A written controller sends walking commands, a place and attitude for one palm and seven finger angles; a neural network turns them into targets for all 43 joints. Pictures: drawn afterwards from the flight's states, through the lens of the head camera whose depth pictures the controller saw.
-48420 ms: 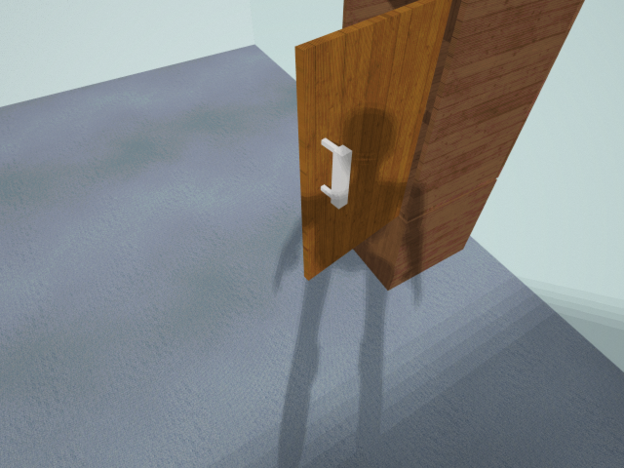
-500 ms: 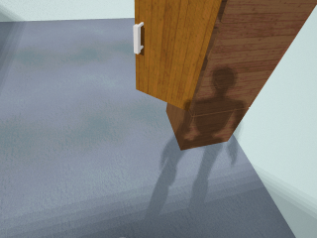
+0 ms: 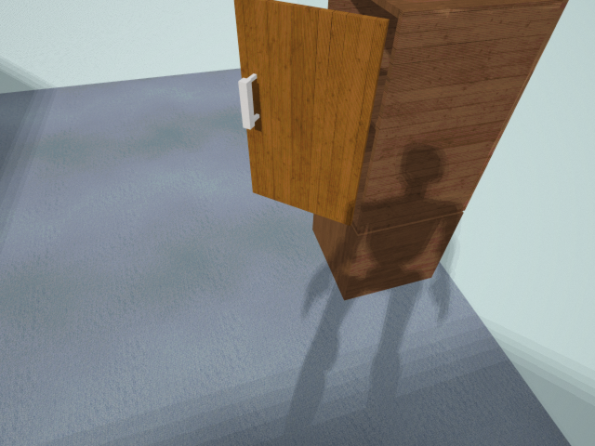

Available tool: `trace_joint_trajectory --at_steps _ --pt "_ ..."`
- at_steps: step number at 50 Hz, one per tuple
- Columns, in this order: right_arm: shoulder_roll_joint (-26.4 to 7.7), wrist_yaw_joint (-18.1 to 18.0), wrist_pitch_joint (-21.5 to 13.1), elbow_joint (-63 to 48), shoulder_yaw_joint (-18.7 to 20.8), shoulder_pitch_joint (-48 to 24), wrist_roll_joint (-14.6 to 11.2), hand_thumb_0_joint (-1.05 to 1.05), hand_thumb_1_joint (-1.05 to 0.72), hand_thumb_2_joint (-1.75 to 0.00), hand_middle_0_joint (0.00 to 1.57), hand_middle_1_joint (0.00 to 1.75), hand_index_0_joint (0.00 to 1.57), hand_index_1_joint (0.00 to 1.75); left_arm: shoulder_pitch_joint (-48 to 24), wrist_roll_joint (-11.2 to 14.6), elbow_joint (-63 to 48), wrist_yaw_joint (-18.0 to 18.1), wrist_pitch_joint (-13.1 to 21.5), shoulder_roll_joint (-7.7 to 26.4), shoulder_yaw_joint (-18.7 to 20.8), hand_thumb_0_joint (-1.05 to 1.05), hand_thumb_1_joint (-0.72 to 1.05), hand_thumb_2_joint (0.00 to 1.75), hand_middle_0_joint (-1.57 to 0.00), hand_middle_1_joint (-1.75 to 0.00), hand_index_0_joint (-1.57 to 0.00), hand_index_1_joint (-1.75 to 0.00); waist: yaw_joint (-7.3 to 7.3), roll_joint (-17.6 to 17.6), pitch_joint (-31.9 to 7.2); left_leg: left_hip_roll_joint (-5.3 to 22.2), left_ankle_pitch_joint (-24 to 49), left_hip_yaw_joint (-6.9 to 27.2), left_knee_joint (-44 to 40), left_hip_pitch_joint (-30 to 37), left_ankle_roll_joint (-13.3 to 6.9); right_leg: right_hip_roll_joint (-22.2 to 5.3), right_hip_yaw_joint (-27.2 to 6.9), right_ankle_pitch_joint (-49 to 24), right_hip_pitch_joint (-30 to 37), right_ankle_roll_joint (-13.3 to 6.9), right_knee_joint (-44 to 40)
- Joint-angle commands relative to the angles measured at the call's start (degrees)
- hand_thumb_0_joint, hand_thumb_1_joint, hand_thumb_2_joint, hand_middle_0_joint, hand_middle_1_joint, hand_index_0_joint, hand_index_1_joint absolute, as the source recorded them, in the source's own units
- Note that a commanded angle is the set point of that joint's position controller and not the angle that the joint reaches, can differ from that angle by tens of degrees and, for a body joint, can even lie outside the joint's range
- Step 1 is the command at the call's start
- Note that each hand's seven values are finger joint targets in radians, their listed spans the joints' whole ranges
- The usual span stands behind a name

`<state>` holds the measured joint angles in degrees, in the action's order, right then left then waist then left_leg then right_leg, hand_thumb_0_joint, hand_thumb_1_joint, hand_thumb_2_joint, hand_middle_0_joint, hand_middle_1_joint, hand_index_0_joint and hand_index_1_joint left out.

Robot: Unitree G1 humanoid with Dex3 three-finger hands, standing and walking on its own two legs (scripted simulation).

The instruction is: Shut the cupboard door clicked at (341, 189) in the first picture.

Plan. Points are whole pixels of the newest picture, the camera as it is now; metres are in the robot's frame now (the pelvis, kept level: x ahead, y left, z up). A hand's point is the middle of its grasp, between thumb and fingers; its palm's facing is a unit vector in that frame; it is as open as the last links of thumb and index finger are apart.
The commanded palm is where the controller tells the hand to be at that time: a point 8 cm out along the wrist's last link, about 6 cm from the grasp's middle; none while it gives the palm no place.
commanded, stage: let the arm hang, fingers relaxed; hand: left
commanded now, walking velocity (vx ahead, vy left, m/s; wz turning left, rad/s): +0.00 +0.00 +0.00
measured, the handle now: (251, 101) +0.92 +0.17 +0.01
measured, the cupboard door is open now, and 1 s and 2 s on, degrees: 48 48 48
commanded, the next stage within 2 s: look to check the result in 0.14 s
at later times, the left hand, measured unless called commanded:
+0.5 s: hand out of the picture +0.07 +0.22 -0.16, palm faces -0.02 -0.96 -0.29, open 7.4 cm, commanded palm none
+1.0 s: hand out of the picture +0.07 +0.20 -0.17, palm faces +0.04 -0.96 -0.26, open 7.4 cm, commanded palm none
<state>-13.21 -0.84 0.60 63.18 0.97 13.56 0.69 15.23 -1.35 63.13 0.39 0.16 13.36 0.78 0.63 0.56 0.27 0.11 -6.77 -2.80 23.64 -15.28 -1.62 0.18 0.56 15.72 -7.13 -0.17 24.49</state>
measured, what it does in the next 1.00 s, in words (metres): stands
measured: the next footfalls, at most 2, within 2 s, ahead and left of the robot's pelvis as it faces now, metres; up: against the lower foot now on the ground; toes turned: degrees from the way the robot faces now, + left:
right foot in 1.58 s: +0.09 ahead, -0.14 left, +0.00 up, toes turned +23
left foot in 1.90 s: -0.02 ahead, +0.10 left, +0.00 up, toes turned +42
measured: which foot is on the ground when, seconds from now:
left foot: down 0.00-1.00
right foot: down 0.00-1.00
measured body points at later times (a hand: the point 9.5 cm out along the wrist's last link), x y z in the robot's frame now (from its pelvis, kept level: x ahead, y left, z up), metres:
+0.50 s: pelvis +0.03 +0.00 +0.00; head +0.04 -0.01 +0.45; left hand +0.07 +0.27 -0.14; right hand +0.08 -0.27 -0.14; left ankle +0.07 +0.10 -0.74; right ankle -0.03 -0.12 -0.74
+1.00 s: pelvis +0.04 -0.01 +0.00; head +0.06 -0.01 +0.45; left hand +0.07 +0.25 -0.15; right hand +0.09 -0.27 -0.15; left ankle +0.07 +0.10 -0.74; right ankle -0.02 -0.12 -0.74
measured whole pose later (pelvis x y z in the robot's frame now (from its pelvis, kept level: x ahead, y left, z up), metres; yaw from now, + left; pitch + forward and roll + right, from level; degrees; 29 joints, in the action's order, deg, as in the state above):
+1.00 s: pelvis +0.04 -0.01 +0.00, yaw +2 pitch -1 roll +0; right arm -13.6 -1.1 1.4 62.9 0.3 10.2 0.5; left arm 11.4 -0.8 62.4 1.3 -0.6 13.1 1.3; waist 1.0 -0.1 3.0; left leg -0.7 -10.4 -0.6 25.4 -13.7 -0.6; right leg -0.2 2.8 18.9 -3.3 -0.8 23.5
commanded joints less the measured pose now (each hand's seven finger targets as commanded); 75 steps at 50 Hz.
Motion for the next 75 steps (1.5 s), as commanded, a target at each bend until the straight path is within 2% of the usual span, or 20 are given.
trace_joint_trajectory --at_steps 1,14,39,42,44,48,51,53,55,57,58,59,60,61,62,63,64,69,73,75 --pt "-8.98 -0.69 -1.2 -2.16 1.74 -0.07 0.19 0.0 -0.9 -0.9 0.2 0.3 0.2 0.3 1.82 0.36 -1.46 0.73 0.6 9.08 1.69 0.0 0.9 0.9 -0.2 -0.3 -0.2 -0.3 -0.4 0.14 3.71 5.69 -5.76 7.7 -5.2 4.58 -0.27 -5.73 -6.06 2.31 -8.37 -3.33 -8.16" --pt "-11.04 -0.96 -1.66 -1.84 1.45 -2.49 -0.08 0.0 -0.9 -0.9 0.2 0.3 0.2 0.3 -1.26 0.58 -1.19 0.72 0.94 10.16 1.79 0.0 0.9 0.9 -0.2 -0.3 -0.2 -0.3 -0.44 -0.47 -0.58 6.67 4.28 7.41 -4.33 8.25 -0.21 -5.97 -5.2 -6.72 -2.92 -2.94 -8.22" --pt "-11.32 -1.07 -1.43 -1.48 0.94 -4.99 -0.18 0.0 -0.9 -0.9 0.2 0.3 0.2 0.3 -1.88 0.58 -0.67 1.2 1.09 10.98 1.6 0.0 0.9 0.9 -0.2 -0.3 -0.2 -0.3 -0.43 -1.49 -0.88 6.9 11.55 6.24 -4.0 11.79 0.07 -6.74 -4.45 -16.1 0.13 -2.25 -9.28" --pt "-10.41 -1.0 -1.29 -1.49 0.82 -4.65 -0.03 0.0 -0.9 -0.9 0.2 0.3 0.2 0.3 -1.85 0.66 -0.63 1.25 0.88 10.17 1.53 0.0 0.9 0.9 -0.2 -0.3 -0.2 -0.3 -0.37 -0.46 0.04 6.51 10.91 6.34 -3.99 10.61 0.28 -6.96 -3.95 -15.34 0.49 -2.04 -8.94" --pt "-6.89 -0.87 -0.56 -1.54 0.14 -3.29 -0.08 0.0 -0.9 -0.9 0.2 0.3 0.2 0.3 0.17 0.78 -0.56 1.57 0.07 7.11 1.25 0.0 0.9 0.9 -0.2 -0.3 -0.2 -0.3 -0.57 -0.58 0.98 6.0 11.67 6.3 -2.34 8.66 0.7 -7.27 -2.56 -14.94 0.08 -1.47 -6.84" --pt "-7.23 -0.74 0.39 -2.99 0.88 -2.74 0.09 0.0 -0.9 -0.9 0.2 0.3 0.2 0.3 1.47 0.69 -2.15 1.92 -0.83 8.56 2.67 0.0 0.9 0.9 -0.2 -0.3 -0.2 -0.3 -1.19 -1.2 1.0 4.98 12.6 6.76 2.43 2.75 0.78 -8.93 -1.22 -16.67 1.9 -2.51 -2.03" --pt "-6.22 -0.48 1.02 -4.71 1.65 -2.6 0.13 0.0 -0.9 -0.9 0.2 0.3 0.2 0.3 1.78 0.4 -4.03 2.09 -1.1 9.95 3.93 0.0 0.9 0.9 -0.2 -0.3 -0.2 -0.3 -1.6 -5.81 1.11 2.13 5.38 4.29 11.49 -3.32 1.65 -14.33 -3.27 -19.99 3.42 -6.38 -1.8" --pt "-5.4 -0.3 1.76 -6.66 2.32 -4.05 0.34 0.0 -0.9 -0.9 0.2 0.3 0.2 0.3 1.31 0.03 -5.54 2.17 -1.09 10.25 4.41 0.0 0.9 0.9 -0.2 -0.3 -0.2 -0.3 -1.92 -10.41 3.58 0.87 -16.47 2.43 23.77 -8.75 2.49 -20.17 -5.57 -28.13 2.52 -10.83 -3.1" --pt "-5.04 0.02 1.93 -7.72 2.89 -3.06 0.08 0.0 -0.9 -0.9 0.2 0.3 0.2 0.3 -1.49 -0.62 -7.18 2.55 -0.97 10.41 4.79 0.0 0.9 0.9 -0.2 -0.3 -0.2 -0.3 -0.78 -10.43 5.05 3.01 -23.43 3.2 28.2 -10.85 2.53 -23.0 -3.73 -32.25 1.72 -12.31 -1.89" --pt "-4.54 0.57 1.9 -7.88 2.89 -0.35 -0.06 0.0 -0.9 -0.9 0.2 0.3 0.2 0.3 -4.09 -0.58 -8.51 2.39 -0.79 10.88 5.25 0.0 0.9 0.9 -0.2 -0.3 -0.2 -0.3 1.53 -7.92 5.5 4.17 -18.22 2.4 18.0 -6.88 2.63 -20.85 1.3 -34.02 0.4 -9.0 4.52" --pt "-4.45 0.79 1.65 -7.15 2.84 2.92 0.3 0.0 -0.9 -0.9 0.2 0.3 0.2 0.3 -3.65 -0.18 -9.04 2.19 -0.84 10.55 5.15 0.0 0.9 0.9 -0.2 -0.3 -0.2 -0.3 2.51 -5.34 3.65 2.54 -8.35 0.76 10.83 -1.14 2.33 -17.86 5.02 -32.17 -1.12 -5.88 11.18" --pt "-7.07 0.81 1.03 -6.51 3.24 6.81 0.85 0.0 -0.9 -0.9 0.2 0.3 0.2 0.3 -2.28 0.31 -9.56 1.95 -1.14 8.4 5.02 0.0 0.9 0.9 -0.2 -0.3 -0.2 -0.3 3.64 6.87 1.43 6.7 11.17 9.35 2.11 5.44 -0.33 -12.06 8.16 -18.53 -7.87 -1.52 23.59" --pt "-12.08 0.25 0.66 -6.49 4.26 9.51 1.15 0.0 -0.9 -0.9 0.2 0.3 0.2 0.3 -0.86 1.14 -11.15 1.71 -1.58 4.92 4.16 0.0 0.9 0.9 -0.2 -0.3 -0.2 -0.3 3.27 22.74 0.12 19.03 32.7 30.37 -3.73 8.54 -7.64 -2.89 7.48 19.99 -19.22 2.7 37.02" --pt "-12.88 -0.25 1.22 -5.92 4.37 10.21 0.99 0.0 -0.9 -0.9 0.2 0.3 0.2 0.3 -2.58 0.7 -12.13 2.06 -2.4 5.96 3.99 0.0 0.9 0.9 -0.2 -0.3 -0.2 -0.3 3.8 15.21 -1.87 21.32 21.09 31.71 -6.65 5.59 -10.07 -3.31 -0.58 22.56 -17.79 1.19 41.38" --pt "-12.42 -0.19 1.39 -7.11 4.58 7.19 1.26 0.0 -0.9 -0.9 0.2 0.3 0.2 0.3 -2.54 0.49 -12.5 1.84 -2.43 5.82 4.49 0.0 0.9 0.9 -0.2 -0.3 -0.2 -0.3 2.44 10.1 -0.65 19.7 -0.47 29.21 -8.85 0.76 -9.9 -4.55 -1.45 18.78 -16.85 0.51 41.97" --pt "-11.55 -0.33 1.26 -8.84 4.37 4.01 1.32 0.0 -0.9 -0.9 0.2 0.3 0.2 0.3 -4.07 0.22 -12.35 1.56 -2.59 5.68 4.75 0.0 0.9 0.9 -0.2 -0.3 -0.2 -0.3 1.83 11.11 1.33 17.01 -12.98 29.93 -10.82 -3.51 -8.31 -4.88 -1.79 14.81 -18.54 0.77 42.1" --pt "-10.42 -0.49 1.08 -9.74 3.98 2.14 1.46 0.0 -0.9 -0.9 0.2 0.3 0.2 0.3 -4.85 -0.02 -12.47 1.18 -2.58 6.18 4.82 0.0 0.9 0.9 -0.2 -0.3 -0.2 -0.3 1.09 8.55 2.44 15.56 -17.12 29.13 -11.24 -5.51 -7.47 -4.92 -2.45 11.45 -18.99 0.97 41.8" --pt "-10.78 -0.76 0.53 -10.36 4.57 2.43 1.27 0.0 -0.9 -0.9 0.2 0.3 0.2 0.3 -3.74 0.09 -13.35 0.76 -1.59 4.01 4.38 0.0 0.9 0.9 -0.2 -0.3 -0.2 -0.3 0.92 2.36 -4.15 12.4 -5.28 25.25 -7.58 3.58 -7.83 -2.75 -1.6 8.58 -20.03 2.22 31.72" --pt "-11.04 -0.26 1.4 -11.3 5.29 0.97 1.38 0.0 -0.9 -0.9 0.2 0.3 0.2 0.3 -2.79 0.27 -14.68 1.09 -1.82 3.55 4.21 0.0 0.9 0.9 -0.2 -0.3 -0.2 -0.3 0.76 6.88 -4.99 10.89 -4.96 26.24 -6.86 1.42 -7.46 -0.64 -0.5 9.58 -14.88 2.19 21.62" --pt "-10.91 0.0 1.88 -12.37 5.71 -1.53 1.25 0.0 -0.9 -0.9 0.2 0.3 0.2 0.3 0.81 0.35 -13.98 1.19 -1.9 4.37 4.5 0.0 0.9 0.9 -0.2 -0.3 -0.2 -0.3 -0.77 9.2 -4.77 8.56 -7.17 25.42 -6.25 -3.29 -5.8 0.79 0.76 7.48 -7.87 1.99 13.78"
